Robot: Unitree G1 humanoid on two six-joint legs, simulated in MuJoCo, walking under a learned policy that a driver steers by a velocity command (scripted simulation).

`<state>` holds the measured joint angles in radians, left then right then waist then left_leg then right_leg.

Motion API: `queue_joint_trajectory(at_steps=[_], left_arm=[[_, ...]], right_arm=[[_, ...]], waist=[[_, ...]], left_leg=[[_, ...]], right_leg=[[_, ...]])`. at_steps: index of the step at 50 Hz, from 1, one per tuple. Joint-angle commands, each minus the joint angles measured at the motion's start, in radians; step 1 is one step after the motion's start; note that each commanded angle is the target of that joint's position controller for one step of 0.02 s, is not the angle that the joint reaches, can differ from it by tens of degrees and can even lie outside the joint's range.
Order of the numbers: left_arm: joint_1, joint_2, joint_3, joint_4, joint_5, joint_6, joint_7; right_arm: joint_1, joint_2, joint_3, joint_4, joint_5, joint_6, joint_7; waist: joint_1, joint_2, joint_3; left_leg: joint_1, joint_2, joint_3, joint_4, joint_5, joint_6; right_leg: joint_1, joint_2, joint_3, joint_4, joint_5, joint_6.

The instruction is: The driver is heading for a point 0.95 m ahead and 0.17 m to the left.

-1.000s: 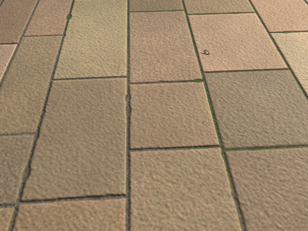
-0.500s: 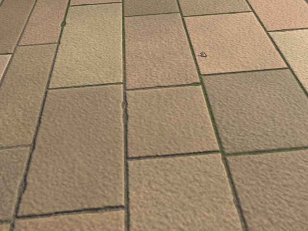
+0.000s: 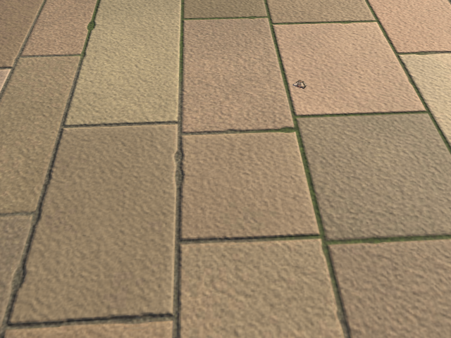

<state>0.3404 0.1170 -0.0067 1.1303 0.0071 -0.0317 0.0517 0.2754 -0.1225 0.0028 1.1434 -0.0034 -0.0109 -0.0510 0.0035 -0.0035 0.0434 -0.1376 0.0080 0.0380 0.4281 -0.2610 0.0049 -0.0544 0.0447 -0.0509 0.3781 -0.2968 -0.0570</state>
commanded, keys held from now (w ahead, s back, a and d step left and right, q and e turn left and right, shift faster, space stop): no key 0.36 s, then w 0.64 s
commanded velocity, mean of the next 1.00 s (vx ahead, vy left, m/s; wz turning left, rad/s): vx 0.21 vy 0.00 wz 0.00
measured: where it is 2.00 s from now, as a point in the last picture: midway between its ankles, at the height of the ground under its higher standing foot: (216, 260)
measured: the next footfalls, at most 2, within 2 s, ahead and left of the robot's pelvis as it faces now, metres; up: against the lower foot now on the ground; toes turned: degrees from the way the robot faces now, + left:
left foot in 0.72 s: +0.17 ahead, +0.15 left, +0.00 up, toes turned +4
right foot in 1.24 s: +0.51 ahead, -0.01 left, +0.00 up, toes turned -5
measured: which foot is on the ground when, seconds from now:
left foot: down 0.00-0.46, up 0.48-0.70, down 0.72-1.00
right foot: down 0.00-0.74, up 0.76-1.00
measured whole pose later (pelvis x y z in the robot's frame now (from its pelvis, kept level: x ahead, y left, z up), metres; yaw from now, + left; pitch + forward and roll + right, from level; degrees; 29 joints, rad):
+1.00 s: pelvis +0.19 +0.09 +0.00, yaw +0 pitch +0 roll +0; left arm 0.18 0.19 0.05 0.98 0.03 -0.05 -0.03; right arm 0.48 -0.12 -0.03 1.09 -0.02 -0.09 0.00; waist -0.02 -0.03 0.02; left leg -0.01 -0.06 0.09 0.24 -0.23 0.09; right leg -0.59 -0.08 -0.05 1.00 -0.15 -0.06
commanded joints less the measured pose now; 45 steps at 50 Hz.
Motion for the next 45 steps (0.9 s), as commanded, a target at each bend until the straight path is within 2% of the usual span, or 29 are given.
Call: queue_joint_trajectory(at_steps=[1,18,19,21,22,23,24,25,26,27,28,29,32,34,35,36,37,38,39,40,41,43,45], left_arm=[[0.098,0.062,0.010,0.007,0.000,0.003,0.004],[0.085,0.068,0.006,0.022,0.001,0.012,0.005],[0.094,0.063,0.004,0.025,0.002,0.011,0.005],[0.112,0.088,0.017,0.029,0.005,0.016,0.002],[0.128,0.105,0.026,0.029,0.006,0.020,-0.001],[0.162,0.124,0.036,0.032,0.006,0.023,-0.004],[0.211,0.142,0.045,0.040,0.003,0.024,-0.006],[0.237,0.156,0.053,0.045,0.005,0.022,-0.007],[0.247,0.150,0.055,0.045,0.013,0.016,-0.009],[0.250,0.151,0.057,0.042,0.024,0.007,-0.012],[0.239,0.159,0.060,0.035,0.029,-0.004,-0.014],[0.219,0.160,0.062,0.025,0.028,-0.013,-0.015],[0.156,0.163,0.063,-0.001,0.018,-0.036,-0.018],[0.111,0.173,0.065,-0.013,0.006,-0.041,-0.023],[0.105,0.174,0.064,-0.017,0.006,-0.044,-0.027],[0.115,0.160,0.057,-0.017,0.014,-0.051,-0.033],[0.091,0.097,0.038,-0.051,0.010,-0.055,-0.043],[0.110,0.085,0.040,-0.088,0.016,-0.056,-0.053],[0.075,0.105,0.047,-0.103,0.033,-0.047,-0.061],[0.035,0.101,0.046,-0.114,0.030,-0.049,-0.071],[0.031,0.087,0.045,-0.113,0.020,-0.053,-0.075],[0.061,0.082,0.050,-0.102,0.027,-0.041,-0.078],[0.035,0.096,0.058,-0.113,0.025,-0.026,-0.081]], right_arm=[[0.088,-0.069,-0.011,0.003,0.000,-0.003,-0.004],[0.112,-0.061,-0.008,0.024,-0.004,0.003,-0.002],[0.118,-0.055,-0.007,0.028,-0.005,0.003,-0.001],[0.112,-0.070,-0.016,0.022,-0.010,0.008,0.002],[0.102,-0.072,-0.021,0.013,-0.013,0.010,0.008],[0.080,-0.065,-0.023,-0.005,-0.019,0.010,0.016],[0.045,-0.049,-0.020,-0.030,-0.026,0.006,0.024],[0.003,-0.034,-0.017,-0.061,-0.037,-0.002,0.032],[-0.042,-0.044,-0.020,-0.090,-0.037,-0.011,0.038],[-0.069,-0.063,-0.028,-0.115,-0.033,-0.021,0.045],[-0.079,-0.076,-0.034,-0.132,-0.031,-0.031,0.051],[-0.079,-0.085,-0.040,-0.145,-0.027,-0.041,0.058],[-0.069,-0.083,-0.052,-0.170,-0.013,-0.052,0.075],[0.029,-0.063,-0.057,-0.150,-0.006,-0.049,0.078],[0.122,-0.073,-0.068,-0.115,-0.005,-0.048,0.075],[0.248,-0.104,-0.086,-0.073,-0.009,-0.053,0.066],[0.389,-0.196,-0.110,-0.054,-0.027,-0.062,0.051],[0.461,-0.252,-0.116,-0.029,-0.022,-0.052,0.053],[0.307,-0.221,-0.103,-0.062,-0.021,-0.042,0.050],[0.183,-0.188,-0.092,-0.108,-0.016,-0.047,0.054],[0.126,-0.175,-0.085,-0.126,-0.014,-0.056,0.058],[0.123,-0.124,-0.064,-0.120,-0.012,-0.075,0.052],[0.189,-0.114,-0.056,-0.093,-0.012,-0.088,0.045]], waist=[[-0.004,0.007,0.015],[-0.006,0.006,0.045],[-0.004,0.005,0.028],[0.005,-0.010,0.051],[0.015,-0.041,0.079],[0.033,-0.085,0.130],[0.056,-0.125,0.181],[0.069,-0.147,0.231],[0.078,-0.135,0.256],[0.077,-0.115,0.253],[0.065,-0.092,0.236],[0.049,-0.072,0.212],[0.005,-0.079,0.155],[-0.055,-0.082,0.130],[-0.091,-0.057,0.104],[-0.141,0.003,0.052],[-0.200,0.223,-0.003],[-0.168,0.342,-0.039],[-0.078,0.187,0.052],[-0.044,0.075,0.104],[-0.012,0.028,0.102],[0.023,0.038,0.071],[0.024,0.054,0.065]], left_leg=[[0.031,0.101,-0.087,-0.036,0.367,0.038],[0.016,0.097,-0.086,-0.072,0.294,0.037],[0.022,0.088,-0.082,-0.079,0.220,0.039],[-0.026,0.041,-0.052,-0.033,-0.017,0.057],[-0.088,0.011,-0.028,0.020,-0.161,0.067],[-0.192,-0.014,-0.003,0.090,-0.253,0.069],[-0.298,-0.032,0.038,0.186,-0.274,0.068],[-0.373,-0.013,0.064,0.264,-0.241,0.069],[-0.432,0.019,0.041,0.345,-0.224,0.072],[-0.499,0.040,0.015,0.416,-0.239,0.074],[-0.548,0.060,-0.008,0.451,-0.230,0.075],[-0.552,0.074,-0.020,0.440,-0.206,0.074],[-0.369,0.051,0.014,0.299,-0.113,0.067],[-0.116,0.002,0.076,0.178,-0.001,0.068],[0.038,-0.044,0.106,0.141,0.007,0.067],[0.198,-0.050,0.086,0.100,-0.025,0.073],[0.303,0.189,-0.266,-0.114,-0.283,0.127],[0.311,0.365,-0.712,-0.322,-0.500,0.213],[0.175,0.371,-0.692,-0.326,-0.592,0.215],[0.072,0.347,-0.581,-0.315,-0.478,0.203],[0.018,0.301,-0.459,-0.321,-0.308,0.186],[-0.003,0.231,-0.296,-0.318,-0.074,0.161],[0.035,0.208,-0.217,-0.313,0.091,0.162]], right_leg=[[-0.027,-0.137,0.100,-0.040,0.412,-0.005],[-0.045,-0.144,0.105,-0.061,0.328,-0.004],[-0.039,-0.136,0.104,-0.074,0.248,-0.008],[-0.055,-0.110,0.110,-0.072,-0.020,-0.037],[-0.073,-0.122,0.150,-0.087,-0.207,-0.065],[-0.078,-0.168,0.232,-0.134,-0.377,-0.101],[-0.069,-0.246,0.337,-0.203,-0.511,-0.145],[-0.073,-0.324,0.428,-0.250,-0.555,-0.189],[-0.079,-0.369,0.482,-0.277,-0.519,-0.221],[-0.043,-0.391,0.502,-0.286,-0.448,-0.237],[0.002,-0.395,0.487,-0.281,-0.368,-0.239],[0.027,-0.383,0.446,-0.273,-0.292,-0.225],[-0.045,-0.309,0.282,-0.238,-0.106,-0.163],[-0.197,-0.260,0.184,-0.168,-0.064,-0.131],[-0.274,-0.224,0.143,-0.082,0.009,-0.116],[-0.335,-0.175,0.087,0.092,0.110,-0.095],[-0.463,-0.060,-0.041,0.453,0.055,-0.036],[-0.611,0.033,-0.010,0.733,-0.247,-0.030],[-0.642,-0.058,0.069,0.858,-0.175,-0.052],[-0.636,-0.099,0.078,0.860,-0.060,-0.058],[-0.588,-0.126,0.082,0.814,0.012,-0.055],[-0.518,-0.141,0.065,0.752,0.060,-0.035],[-0.542,-0.134,0.038,0.722,0.096,-0.023]])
